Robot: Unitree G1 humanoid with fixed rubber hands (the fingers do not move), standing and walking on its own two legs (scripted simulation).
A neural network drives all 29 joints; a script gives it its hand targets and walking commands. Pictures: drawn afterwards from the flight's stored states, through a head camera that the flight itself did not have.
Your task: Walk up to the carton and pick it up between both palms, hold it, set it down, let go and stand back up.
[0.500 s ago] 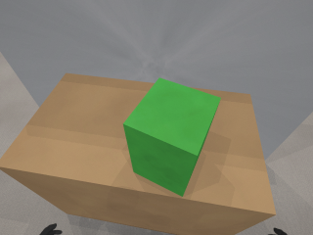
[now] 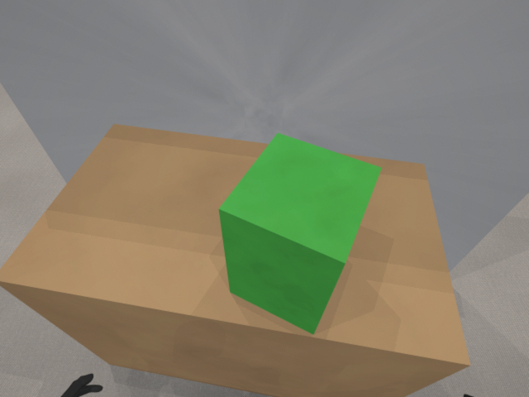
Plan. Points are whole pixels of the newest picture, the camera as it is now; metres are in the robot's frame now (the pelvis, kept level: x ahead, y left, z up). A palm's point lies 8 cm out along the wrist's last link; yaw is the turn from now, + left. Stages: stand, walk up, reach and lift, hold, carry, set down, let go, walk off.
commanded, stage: walk up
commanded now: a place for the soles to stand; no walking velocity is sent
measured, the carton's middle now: (296, 237) +0.37 -0.01 +0.02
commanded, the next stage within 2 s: none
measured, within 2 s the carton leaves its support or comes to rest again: neither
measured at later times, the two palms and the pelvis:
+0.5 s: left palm out of the picture +0.08 +0.32 -0.11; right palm out of the picture +0.10 -0.31 -0.09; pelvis +0.00 +0.00 +0.00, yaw +0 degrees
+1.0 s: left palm out of the picture +0.08 +0.32 -0.11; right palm out of the picture +0.10 -0.31 -0.09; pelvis +0.00 +0.00 +0.00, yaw +0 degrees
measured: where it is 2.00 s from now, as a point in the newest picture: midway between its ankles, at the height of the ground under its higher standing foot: outside the picture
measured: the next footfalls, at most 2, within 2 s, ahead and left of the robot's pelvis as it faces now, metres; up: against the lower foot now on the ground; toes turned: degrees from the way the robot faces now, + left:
none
